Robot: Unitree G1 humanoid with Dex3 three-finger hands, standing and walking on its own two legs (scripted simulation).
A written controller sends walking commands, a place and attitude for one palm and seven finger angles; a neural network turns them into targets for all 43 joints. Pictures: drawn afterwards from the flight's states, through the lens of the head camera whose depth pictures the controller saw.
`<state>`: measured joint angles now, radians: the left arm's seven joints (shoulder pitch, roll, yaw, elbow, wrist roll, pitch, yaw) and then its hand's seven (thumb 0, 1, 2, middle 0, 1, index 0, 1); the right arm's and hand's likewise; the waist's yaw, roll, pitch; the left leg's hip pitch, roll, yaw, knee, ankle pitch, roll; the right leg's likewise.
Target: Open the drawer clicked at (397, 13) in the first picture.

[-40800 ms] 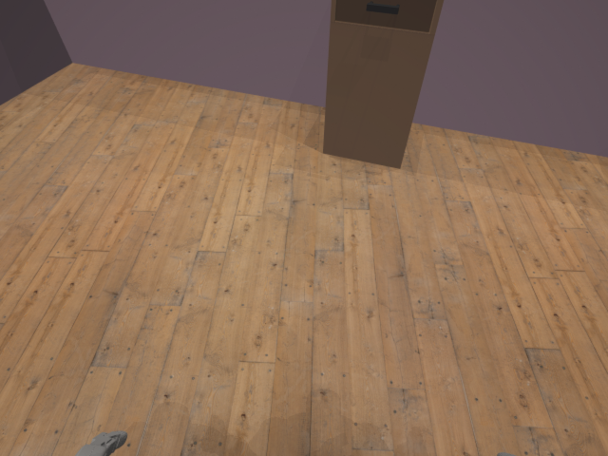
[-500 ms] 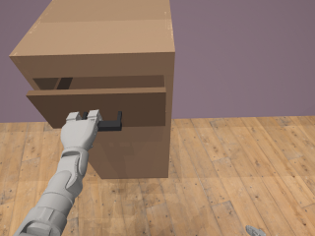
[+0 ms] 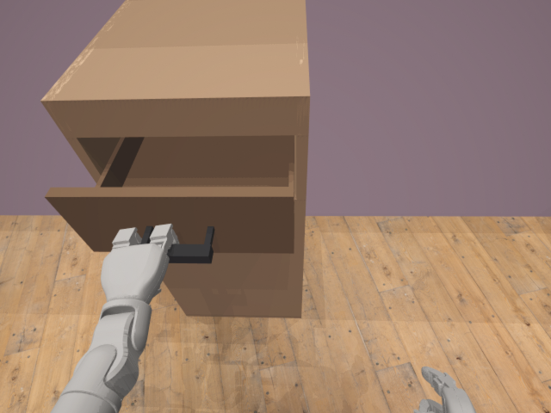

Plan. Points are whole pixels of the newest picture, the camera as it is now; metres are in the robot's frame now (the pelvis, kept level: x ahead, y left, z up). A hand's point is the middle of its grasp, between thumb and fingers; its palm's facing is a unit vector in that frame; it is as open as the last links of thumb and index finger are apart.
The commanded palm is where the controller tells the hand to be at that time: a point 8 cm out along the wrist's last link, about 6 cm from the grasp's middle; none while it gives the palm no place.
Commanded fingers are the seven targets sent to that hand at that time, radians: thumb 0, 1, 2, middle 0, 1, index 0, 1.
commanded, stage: pull the drawer open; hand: left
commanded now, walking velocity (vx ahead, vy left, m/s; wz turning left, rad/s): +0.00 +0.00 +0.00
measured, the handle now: (176, 242) +0.37 +0.19 +0.02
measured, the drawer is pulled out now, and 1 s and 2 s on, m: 0.13 0.25 0.30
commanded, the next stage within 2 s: open the thumb to release the handle in 1.80 s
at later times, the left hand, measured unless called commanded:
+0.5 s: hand (140, 324) +0.24 +0.22 +0.00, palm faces +0.00 -0.10 -1.00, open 5.8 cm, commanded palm +0.21 +0.22 +0.05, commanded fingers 0.00 0.90 0.90 -0.40 -1.35 -0.40 -1.35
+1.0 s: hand (130, 361) +0.19 +0.22 +0.00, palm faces +0.00 -0.12 -0.99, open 5.7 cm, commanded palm +0.16 +0.21 +0.05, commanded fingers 0.00 0.90 0.90 -0.40 -1.35 -0.40 -1.35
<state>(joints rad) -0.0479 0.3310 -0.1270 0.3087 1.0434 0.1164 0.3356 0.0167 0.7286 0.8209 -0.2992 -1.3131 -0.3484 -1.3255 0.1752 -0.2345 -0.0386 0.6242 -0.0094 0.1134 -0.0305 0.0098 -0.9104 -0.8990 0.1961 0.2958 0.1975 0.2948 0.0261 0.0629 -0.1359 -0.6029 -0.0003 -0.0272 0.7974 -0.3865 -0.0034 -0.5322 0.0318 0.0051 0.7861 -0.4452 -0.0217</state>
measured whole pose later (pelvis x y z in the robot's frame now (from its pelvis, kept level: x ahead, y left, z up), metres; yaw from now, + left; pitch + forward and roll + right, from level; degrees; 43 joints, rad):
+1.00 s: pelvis -0.01 +0.00 -0.01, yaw -1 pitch +9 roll +0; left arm 0.45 0.34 -0.10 -0.11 1.04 0.08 0.39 0.01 0.74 0.81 -0.30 -1.30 -0.37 -1.31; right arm 0.13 -0.22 0.00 0.55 -0.03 0.10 0.00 0.01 -0.91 -0.90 0.20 0.30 0.20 0.29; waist 0.06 0.05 -0.13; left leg -0.60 0.01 -0.01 0.85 -0.41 -0.01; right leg -0.55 0.04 0.02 0.86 -0.47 -0.03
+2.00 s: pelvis -0.01 +0.00 -0.03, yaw -2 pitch +12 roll +0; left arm 0.70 0.43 -0.01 -0.25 1.04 -0.03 0.48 -0.01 0.72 0.79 -0.32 -1.30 -0.35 -1.30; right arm 0.14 -0.24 0.00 0.48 -0.05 0.12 0.02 0.01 -0.91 -0.90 0.19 0.30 0.20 0.29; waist 0.08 0.05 -0.15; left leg -0.72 0.01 0.00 0.98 -0.47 -0.01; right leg -0.67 0.05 0.03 0.99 -0.53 -0.03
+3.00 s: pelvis -0.03 +0.00 -0.02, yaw +0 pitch +9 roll -1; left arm 0.57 0.41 -0.05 -0.25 0.98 0.06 0.39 0.00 -0.48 0.30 -0.32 -1.20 -0.35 -1.22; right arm 0.16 -0.22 0.01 0.52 -0.03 0.11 -0.02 0.01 -0.91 -0.90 0.20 0.30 0.20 0.29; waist 0.07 0.07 -0.14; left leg -0.66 0.01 -0.04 0.92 -0.42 -0.01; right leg -0.58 0.04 0.00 0.91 -0.47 -0.02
